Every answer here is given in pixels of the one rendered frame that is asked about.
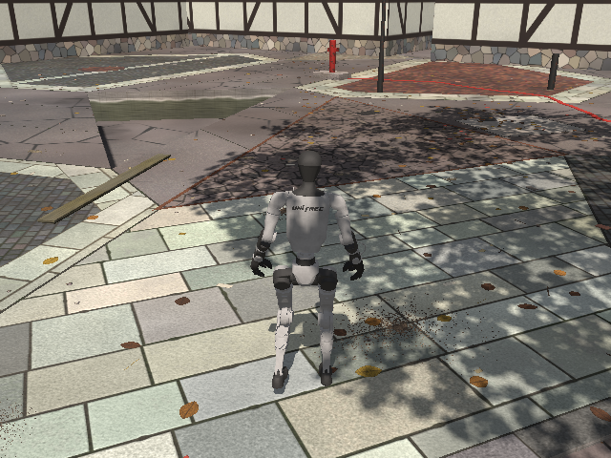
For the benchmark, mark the robot left hand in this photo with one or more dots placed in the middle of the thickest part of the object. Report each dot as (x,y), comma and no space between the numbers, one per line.
(254,266)

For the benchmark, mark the right robot upper arm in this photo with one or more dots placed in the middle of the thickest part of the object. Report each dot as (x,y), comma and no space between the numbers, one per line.
(338,203)

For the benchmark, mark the robot left foot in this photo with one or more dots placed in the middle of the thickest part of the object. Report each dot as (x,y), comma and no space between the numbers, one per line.
(278,381)

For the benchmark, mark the robot right hand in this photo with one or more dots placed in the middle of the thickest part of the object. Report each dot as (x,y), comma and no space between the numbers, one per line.
(350,267)

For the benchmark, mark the left robot forearm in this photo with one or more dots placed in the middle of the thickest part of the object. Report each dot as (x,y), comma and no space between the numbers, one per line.
(261,249)

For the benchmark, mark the right robot forearm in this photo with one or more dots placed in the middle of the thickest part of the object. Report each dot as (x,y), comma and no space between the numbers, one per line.
(353,251)

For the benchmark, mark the left robot upper arm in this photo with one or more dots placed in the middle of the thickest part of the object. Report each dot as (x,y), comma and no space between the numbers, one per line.
(277,201)

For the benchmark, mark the robot right shin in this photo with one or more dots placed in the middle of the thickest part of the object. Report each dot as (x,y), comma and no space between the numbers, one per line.
(326,343)

